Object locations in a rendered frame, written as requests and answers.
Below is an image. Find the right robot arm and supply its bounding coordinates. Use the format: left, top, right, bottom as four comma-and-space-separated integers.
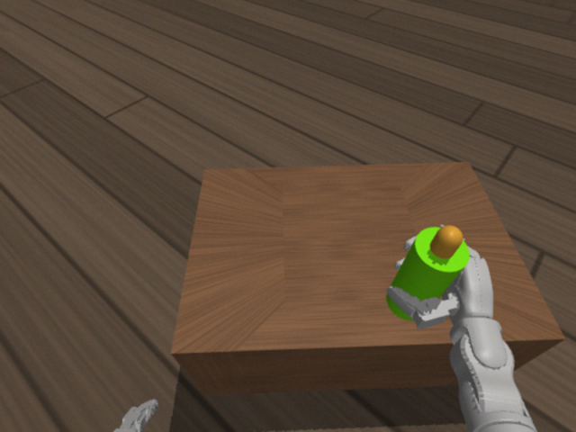
450, 316, 537, 432

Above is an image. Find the bottle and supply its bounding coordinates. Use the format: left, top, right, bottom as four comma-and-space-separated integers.
386, 225, 470, 321

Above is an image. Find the right robot hand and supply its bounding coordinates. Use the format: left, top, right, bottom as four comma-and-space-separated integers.
387, 225, 493, 329

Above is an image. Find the left robot hand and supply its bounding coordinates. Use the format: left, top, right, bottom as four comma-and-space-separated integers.
113, 399, 158, 432

